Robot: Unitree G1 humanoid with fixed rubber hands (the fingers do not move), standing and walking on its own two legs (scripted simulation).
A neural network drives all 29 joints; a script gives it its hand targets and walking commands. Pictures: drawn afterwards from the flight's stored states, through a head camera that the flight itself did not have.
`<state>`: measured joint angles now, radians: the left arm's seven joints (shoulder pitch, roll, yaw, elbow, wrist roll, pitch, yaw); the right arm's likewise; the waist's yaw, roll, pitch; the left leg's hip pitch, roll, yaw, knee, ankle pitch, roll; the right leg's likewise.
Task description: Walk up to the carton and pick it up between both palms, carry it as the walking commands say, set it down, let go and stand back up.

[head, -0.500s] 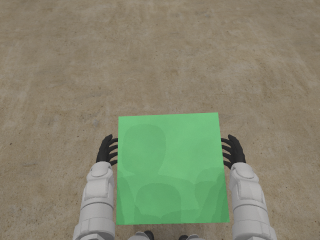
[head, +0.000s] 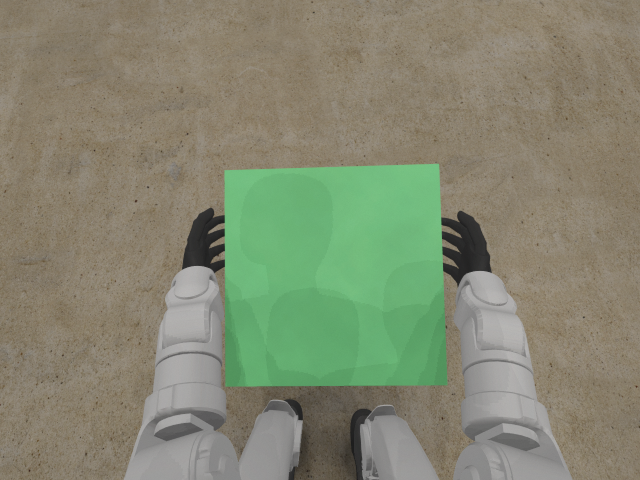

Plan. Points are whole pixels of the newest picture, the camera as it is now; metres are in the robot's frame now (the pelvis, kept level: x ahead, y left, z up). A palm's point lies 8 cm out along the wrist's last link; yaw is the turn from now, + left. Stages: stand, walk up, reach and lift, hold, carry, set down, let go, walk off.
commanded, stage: set down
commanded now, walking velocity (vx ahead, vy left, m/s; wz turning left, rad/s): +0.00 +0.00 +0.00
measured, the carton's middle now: (333, 272) +0.41 +0.00 -0.16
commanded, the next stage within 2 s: none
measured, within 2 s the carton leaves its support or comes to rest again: neither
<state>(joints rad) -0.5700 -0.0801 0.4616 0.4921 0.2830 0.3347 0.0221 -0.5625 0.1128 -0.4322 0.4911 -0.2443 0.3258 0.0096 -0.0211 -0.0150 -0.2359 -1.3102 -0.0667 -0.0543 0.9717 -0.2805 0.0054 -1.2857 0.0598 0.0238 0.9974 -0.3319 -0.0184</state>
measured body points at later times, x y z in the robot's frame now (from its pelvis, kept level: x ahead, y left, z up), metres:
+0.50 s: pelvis -0.02 +0.01 -0.09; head +0.19 +0.02 +0.30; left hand +0.44 +0.17 -0.16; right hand +0.42 -0.18 -0.15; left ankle +0.07 +0.11 -0.65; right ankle +0.05 -0.10 -0.65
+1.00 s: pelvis -0.04 +0.01 -0.16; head +0.22 +0.02 +0.20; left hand +0.46 +0.17 -0.25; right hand +0.44 -0.18 -0.25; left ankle +0.07 +0.11 -0.65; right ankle +0.05 -0.10 -0.65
